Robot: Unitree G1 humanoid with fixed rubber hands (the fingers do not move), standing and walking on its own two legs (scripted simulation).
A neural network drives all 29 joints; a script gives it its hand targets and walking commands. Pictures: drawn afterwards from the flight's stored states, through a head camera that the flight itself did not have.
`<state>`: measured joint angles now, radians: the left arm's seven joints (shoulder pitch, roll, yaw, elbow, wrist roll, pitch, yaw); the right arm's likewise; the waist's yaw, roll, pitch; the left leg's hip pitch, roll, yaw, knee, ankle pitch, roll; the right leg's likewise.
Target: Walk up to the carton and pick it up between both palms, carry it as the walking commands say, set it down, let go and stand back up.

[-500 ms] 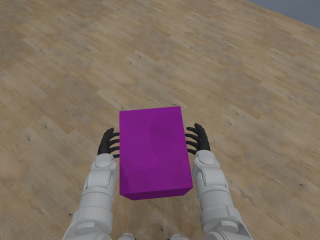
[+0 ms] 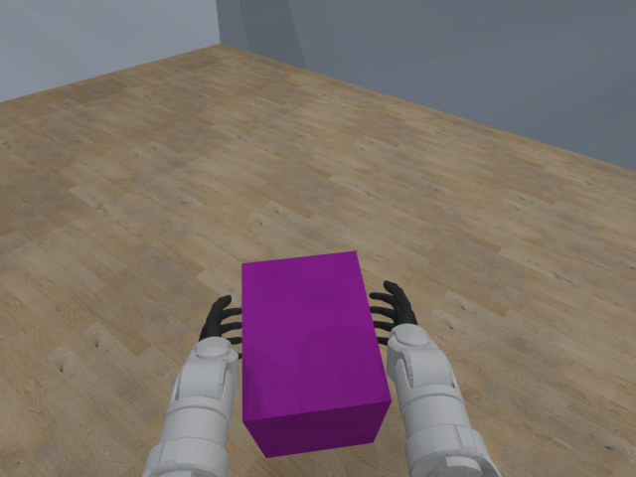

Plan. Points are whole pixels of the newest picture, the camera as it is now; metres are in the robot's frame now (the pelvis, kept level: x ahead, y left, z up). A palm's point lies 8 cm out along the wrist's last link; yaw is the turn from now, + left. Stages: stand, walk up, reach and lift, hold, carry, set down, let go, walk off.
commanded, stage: reach and lift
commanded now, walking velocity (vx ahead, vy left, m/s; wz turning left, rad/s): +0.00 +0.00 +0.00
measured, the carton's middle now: (310, 356) +0.34 -0.01 -0.05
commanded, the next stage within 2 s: hold in 1.34 s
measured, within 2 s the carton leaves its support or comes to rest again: neither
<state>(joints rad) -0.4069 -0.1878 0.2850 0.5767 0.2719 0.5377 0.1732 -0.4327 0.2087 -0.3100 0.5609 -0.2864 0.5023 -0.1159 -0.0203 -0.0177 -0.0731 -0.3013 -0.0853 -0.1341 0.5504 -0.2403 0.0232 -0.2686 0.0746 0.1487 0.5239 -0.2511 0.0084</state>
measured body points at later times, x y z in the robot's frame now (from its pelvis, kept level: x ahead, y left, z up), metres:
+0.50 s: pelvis -0.02 -0.01 +0.00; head -0.10 +0.01 +0.44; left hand +0.31 +0.13 +0.05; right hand +0.31 -0.13 +0.07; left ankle +0.03 +0.10 -0.73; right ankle +0.02 -0.13 -0.73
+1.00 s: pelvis +0.00 -0.01 +0.00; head -0.07 +0.00 +0.45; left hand +0.31 +0.12 +0.04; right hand +0.32 -0.13 +0.06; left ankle +0.03 +0.10 -0.73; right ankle +0.02 -0.13 -0.73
